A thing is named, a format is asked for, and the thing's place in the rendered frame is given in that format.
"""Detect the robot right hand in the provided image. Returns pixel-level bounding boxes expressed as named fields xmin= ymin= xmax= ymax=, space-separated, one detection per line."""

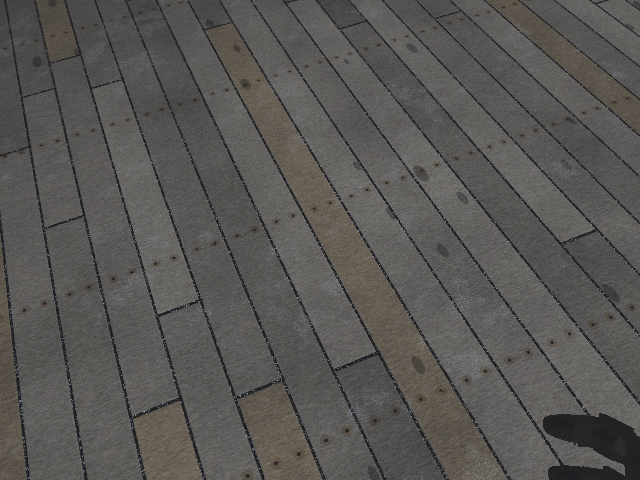
xmin=543 ymin=413 xmax=640 ymax=480

